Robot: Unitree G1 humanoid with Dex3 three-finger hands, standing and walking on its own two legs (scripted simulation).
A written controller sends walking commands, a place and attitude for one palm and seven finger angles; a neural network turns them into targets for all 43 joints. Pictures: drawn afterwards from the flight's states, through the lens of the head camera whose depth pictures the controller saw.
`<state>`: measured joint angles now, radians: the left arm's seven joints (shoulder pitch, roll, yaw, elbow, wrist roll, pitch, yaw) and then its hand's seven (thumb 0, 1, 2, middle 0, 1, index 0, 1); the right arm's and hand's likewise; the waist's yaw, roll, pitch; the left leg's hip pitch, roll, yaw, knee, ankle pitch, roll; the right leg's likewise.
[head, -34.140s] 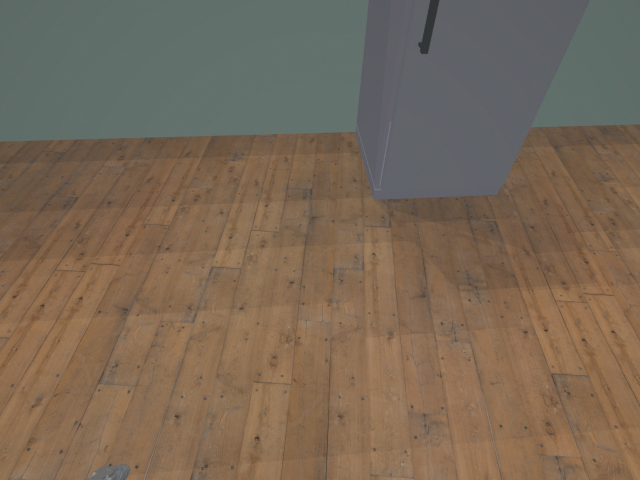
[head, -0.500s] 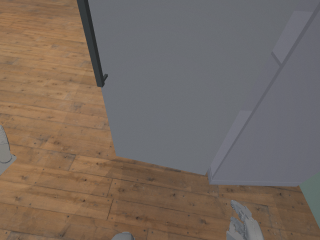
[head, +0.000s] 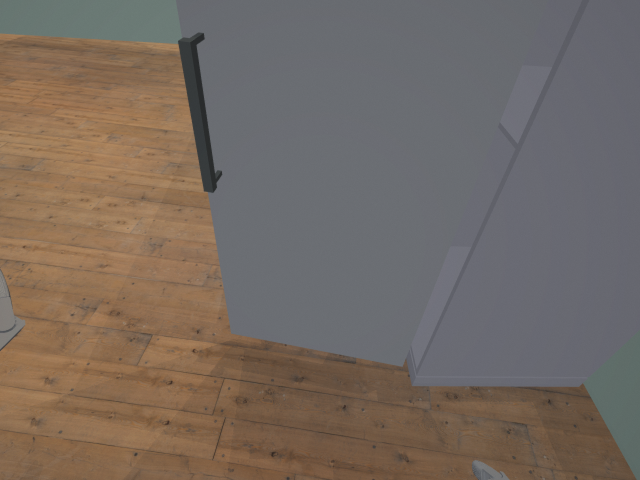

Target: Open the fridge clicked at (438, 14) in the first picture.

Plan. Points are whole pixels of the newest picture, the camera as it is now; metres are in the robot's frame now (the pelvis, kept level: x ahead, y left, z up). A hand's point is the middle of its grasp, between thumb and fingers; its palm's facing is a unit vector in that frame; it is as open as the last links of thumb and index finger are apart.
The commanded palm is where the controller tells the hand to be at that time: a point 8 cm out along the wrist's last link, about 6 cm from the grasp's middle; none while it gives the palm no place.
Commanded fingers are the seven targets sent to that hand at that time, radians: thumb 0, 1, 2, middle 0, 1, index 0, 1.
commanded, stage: stop stepping back and stand still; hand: left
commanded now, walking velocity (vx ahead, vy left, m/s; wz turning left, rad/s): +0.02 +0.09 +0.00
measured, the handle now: (205, 119) +0.72 +0.27 +0.13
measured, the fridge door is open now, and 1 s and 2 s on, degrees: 78 78 78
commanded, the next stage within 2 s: let the arm hang, fingers relaxed in 0.12 s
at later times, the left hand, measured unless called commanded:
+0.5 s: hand out of the picture +0.10 +0.20 -0.16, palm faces -0.05 -0.98 -0.17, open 7.4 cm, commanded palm none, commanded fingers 0.00 0.90 0.90 -0.20 -0.30 -0.20 -0.30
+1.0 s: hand out of the picture +0.07 +0.26 -0.16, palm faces +0.02 -0.96 -0.26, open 7.4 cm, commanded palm none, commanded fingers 0.00 0.90 0.90 -0.20 -0.30 -0.20 -0.30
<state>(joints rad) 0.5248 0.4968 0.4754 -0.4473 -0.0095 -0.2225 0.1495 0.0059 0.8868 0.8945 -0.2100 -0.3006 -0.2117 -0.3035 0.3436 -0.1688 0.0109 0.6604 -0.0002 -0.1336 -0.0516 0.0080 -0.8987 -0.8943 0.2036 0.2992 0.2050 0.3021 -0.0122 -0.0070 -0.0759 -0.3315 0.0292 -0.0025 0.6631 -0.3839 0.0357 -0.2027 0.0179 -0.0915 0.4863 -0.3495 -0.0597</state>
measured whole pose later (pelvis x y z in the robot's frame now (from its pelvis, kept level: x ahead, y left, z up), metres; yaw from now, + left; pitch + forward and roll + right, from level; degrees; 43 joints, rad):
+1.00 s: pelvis +0.04 +0.05 +0.01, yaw +2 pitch +0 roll +0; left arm 0.22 0.24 0.00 1.05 0.02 0.01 0.02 0.00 0.91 0.89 -0.20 -0.30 -0.20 -0.30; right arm 0.25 -0.18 0.00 1.03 -0.01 -0.01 -0.02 0.00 -0.91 -0.89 0.20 0.30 0.20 0.30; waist 0.01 0.00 0.03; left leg -0.17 -0.05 0.06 0.43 -0.26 0.07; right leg -0.19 -0.05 0.04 0.43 -0.25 0.05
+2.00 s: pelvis +0.05 +0.02 +0.02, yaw +1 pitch -1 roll +0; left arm 0.20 0.21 -0.01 1.13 0.01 -0.01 0.02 0.00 0.91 0.89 -0.20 -0.30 -0.20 -0.30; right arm 0.22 -0.20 0.00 1.12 -0.02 -0.01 -0.02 0.00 -0.91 -0.89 0.20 0.30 0.20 0.30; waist -0.01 0.00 0.04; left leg -0.11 0.00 0.04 0.35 -0.22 0.01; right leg -0.14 0.00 0.03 0.36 -0.21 0.00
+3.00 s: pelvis +0.04 +0.01 +0.02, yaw +2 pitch -1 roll +0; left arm 0.12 0.30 0.01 1.12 0.01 -0.02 0.00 0.00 0.90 0.89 -0.20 -0.30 -0.20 -0.30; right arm 0.13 -0.29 -0.02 1.11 -0.02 -0.01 -0.01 0.00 -0.90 -0.89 0.20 0.30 0.20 0.30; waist -0.01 0.00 0.05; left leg -0.10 0.00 0.04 0.30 -0.19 0.01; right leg -0.12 0.00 0.02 0.32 -0.19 0.00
